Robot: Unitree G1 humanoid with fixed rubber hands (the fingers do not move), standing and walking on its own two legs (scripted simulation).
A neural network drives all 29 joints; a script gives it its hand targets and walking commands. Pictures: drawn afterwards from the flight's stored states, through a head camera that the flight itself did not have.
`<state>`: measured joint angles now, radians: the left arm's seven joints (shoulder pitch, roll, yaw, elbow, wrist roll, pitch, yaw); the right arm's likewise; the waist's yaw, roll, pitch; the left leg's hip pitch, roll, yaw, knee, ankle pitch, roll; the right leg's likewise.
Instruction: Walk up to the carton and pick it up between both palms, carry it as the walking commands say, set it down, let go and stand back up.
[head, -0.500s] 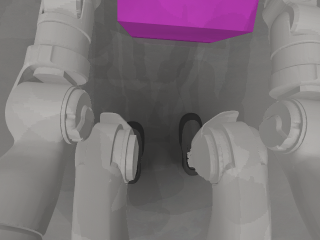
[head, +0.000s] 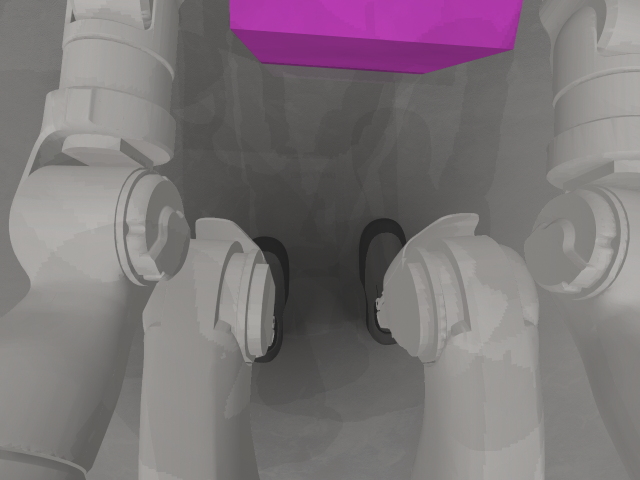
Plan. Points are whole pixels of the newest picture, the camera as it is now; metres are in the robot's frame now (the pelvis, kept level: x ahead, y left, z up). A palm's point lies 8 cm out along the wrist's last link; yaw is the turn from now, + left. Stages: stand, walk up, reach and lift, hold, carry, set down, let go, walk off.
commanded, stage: set down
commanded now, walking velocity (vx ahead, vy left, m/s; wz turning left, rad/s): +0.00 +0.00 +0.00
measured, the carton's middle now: out of the picture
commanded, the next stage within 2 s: none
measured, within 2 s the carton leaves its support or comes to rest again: neither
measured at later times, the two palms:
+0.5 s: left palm out of the picture +0.58 +0.13 -0.17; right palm out of the picture +0.54 -0.20 -0.17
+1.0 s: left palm out of the picture +0.60 +0.15 -0.10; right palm out of the picture +0.55 -0.22 -0.10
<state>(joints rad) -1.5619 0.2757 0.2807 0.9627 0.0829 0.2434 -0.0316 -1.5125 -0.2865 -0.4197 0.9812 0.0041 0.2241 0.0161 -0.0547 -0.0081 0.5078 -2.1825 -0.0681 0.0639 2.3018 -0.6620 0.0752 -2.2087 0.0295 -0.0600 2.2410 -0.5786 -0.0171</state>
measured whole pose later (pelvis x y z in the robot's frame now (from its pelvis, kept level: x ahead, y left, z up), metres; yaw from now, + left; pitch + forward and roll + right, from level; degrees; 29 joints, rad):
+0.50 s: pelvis +0.00 +0.00 +0.00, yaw +0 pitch +31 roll -2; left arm -1.61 0.39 0.09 1.16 -0.09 0.14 0.07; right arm -1.53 -0.27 -0.31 1.11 0.09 0.11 -0.11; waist -0.07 -0.01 0.52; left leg -2.17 -0.07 0.05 2.29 -0.67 0.05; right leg -2.20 0.03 -0.07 2.24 -0.58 -0.03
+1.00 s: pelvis +0.00 -0.01 +0.03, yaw +0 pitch +36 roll -2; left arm -1.59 0.46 0.03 1.11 -0.18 0.18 0.07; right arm -1.48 -0.34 -0.24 1.03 0.18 0.15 -0.13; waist -0.07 0.00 0.35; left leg -2.19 -0.07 0.04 2.19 -0.63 0.05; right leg -2.22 0.04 -0.06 2.13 -0.54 -0.03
